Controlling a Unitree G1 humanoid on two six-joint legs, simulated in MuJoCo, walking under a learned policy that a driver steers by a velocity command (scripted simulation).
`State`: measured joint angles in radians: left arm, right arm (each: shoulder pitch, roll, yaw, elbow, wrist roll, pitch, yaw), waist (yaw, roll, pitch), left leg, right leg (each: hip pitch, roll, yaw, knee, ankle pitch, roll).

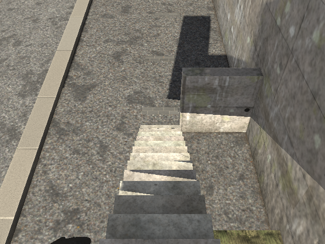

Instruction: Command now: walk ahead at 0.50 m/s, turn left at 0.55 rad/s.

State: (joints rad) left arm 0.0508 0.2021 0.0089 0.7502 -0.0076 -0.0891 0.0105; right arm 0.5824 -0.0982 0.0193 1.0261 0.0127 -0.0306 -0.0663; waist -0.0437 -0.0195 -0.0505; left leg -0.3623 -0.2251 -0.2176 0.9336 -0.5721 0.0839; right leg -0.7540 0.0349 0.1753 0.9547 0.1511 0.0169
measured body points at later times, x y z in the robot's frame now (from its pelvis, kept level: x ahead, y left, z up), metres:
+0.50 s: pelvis +0.27 +0.04 -0.22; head +0.25 +0.03 +0.23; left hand +0.07 +0.19 -0.36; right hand +0.49 -0.12 -0.33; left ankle +0.43 +0.24 -0.91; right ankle +0.11 -0.14 -0.88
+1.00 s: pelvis +0.38 +0.07 -0.36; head +0.38 +0.06 +0.09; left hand +0.52 +0.31 -0.47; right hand +0.48 -0.17 -0.50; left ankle +0.37 +0.22 -1.03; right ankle +0.39 -0.02 -1.07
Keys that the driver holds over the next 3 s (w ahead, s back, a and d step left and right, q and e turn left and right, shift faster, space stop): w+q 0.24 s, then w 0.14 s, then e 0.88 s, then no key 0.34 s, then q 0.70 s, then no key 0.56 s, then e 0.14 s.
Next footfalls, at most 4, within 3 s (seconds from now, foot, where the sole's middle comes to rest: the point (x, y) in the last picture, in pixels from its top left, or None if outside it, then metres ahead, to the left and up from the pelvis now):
0.12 right None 0.15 -0.14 -0.91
0.58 left None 0.42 0.22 -1.10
0.92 right None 0.43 -0.02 -1.10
1.26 left None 0.45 0.16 -1.10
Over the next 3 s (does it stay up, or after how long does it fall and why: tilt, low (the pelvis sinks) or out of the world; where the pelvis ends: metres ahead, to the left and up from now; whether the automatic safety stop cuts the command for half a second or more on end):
stays up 0.42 0.04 -0.33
